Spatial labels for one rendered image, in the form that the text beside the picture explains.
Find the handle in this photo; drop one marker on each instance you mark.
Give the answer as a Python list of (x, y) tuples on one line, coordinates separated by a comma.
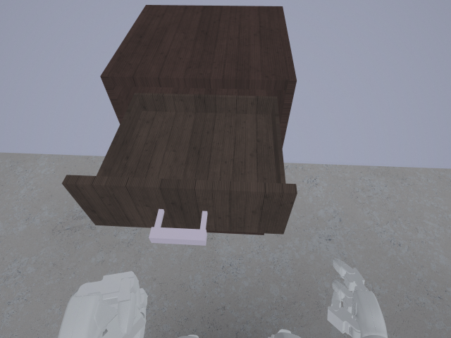
[(166, 235)]

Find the drawer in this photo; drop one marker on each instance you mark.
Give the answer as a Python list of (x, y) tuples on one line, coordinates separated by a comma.
[(188, 153)]

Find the left robot hand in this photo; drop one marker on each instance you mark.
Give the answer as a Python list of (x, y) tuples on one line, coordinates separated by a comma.
[(114, 304)]

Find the right robot hand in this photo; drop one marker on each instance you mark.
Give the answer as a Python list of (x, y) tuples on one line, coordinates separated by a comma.
[(361, 314)]

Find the cabinet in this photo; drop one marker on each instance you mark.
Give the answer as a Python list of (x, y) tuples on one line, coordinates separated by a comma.
[(214, 50)]

